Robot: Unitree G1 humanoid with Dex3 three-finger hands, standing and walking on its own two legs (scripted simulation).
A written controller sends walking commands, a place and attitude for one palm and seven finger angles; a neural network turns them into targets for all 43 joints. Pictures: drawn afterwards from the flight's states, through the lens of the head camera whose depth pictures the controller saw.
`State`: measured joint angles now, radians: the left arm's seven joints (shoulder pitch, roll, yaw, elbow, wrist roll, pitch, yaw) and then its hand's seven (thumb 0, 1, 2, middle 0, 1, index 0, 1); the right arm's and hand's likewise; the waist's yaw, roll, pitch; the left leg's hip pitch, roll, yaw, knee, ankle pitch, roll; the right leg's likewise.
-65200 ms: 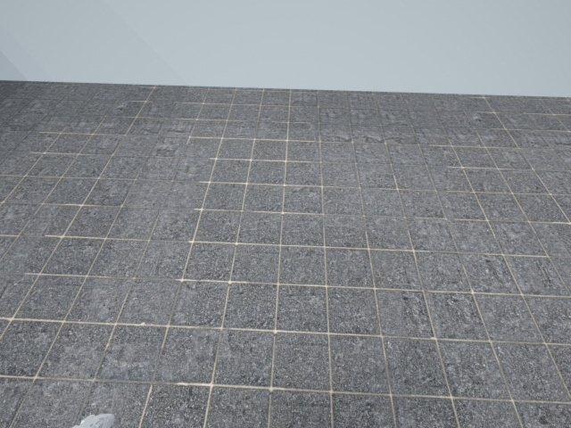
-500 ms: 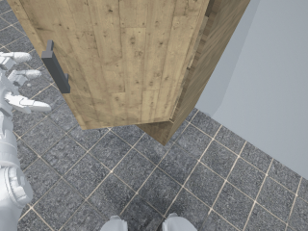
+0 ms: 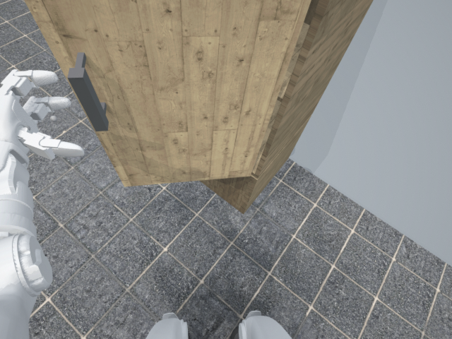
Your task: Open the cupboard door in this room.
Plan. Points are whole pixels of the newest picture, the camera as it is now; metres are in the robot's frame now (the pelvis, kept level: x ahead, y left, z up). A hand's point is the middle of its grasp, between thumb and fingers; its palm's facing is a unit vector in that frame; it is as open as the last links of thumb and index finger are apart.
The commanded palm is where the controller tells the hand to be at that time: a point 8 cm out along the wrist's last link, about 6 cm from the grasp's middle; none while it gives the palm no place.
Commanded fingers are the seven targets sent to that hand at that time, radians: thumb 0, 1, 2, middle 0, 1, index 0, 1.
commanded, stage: slide the fingers in behind the handle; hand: left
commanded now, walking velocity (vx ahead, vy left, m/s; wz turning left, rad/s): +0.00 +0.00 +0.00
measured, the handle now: (92, 94) +0.53 +0.22 +0.08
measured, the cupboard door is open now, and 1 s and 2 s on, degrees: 46 46 46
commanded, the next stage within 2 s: close the thumb around the handle in 1.64 s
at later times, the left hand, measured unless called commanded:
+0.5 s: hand (67, 119) +0.47 +0.25 +0.08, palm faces +0.07 -1.00 +0.02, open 14.0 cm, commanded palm +0.45 +0.29 +0.08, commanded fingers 0.00 -0.50 0.30 -0.30 -1.20 -0.30 -1.20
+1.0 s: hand (90, 117) +0.47 +0.21 +0.08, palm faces +0.07 -1.00 +0.01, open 14.0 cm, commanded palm +0.44 +0.25 +0.08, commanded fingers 0.00 -0.50 0.30 -0.30 -1.20 -0.30 -1.20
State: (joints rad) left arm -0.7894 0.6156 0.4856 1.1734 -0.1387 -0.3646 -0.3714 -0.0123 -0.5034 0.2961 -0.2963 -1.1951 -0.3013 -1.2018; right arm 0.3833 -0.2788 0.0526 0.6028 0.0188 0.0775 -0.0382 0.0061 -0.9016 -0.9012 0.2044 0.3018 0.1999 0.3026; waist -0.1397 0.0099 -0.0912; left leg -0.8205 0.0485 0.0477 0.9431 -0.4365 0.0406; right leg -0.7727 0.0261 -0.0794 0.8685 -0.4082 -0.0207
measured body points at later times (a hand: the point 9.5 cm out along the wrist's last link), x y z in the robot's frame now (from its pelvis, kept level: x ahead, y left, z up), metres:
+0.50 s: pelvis +0.00 +0.01 +0.00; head +0.10 +0.03 +0.44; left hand +0.46 +0.30 +0.08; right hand +0.02 -0.26 -0.11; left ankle +0.00 +0.09 -0.69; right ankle +0.00 -0.11 -0.69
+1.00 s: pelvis +0.00 +0.00 +0.00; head +0.10 +0.02 +0.44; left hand +0.46 +0.26 +0.08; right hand +0.02 -0.26 -0.11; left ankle +0.00 +0.09 -0.69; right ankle +0.00 -0.11 -0.69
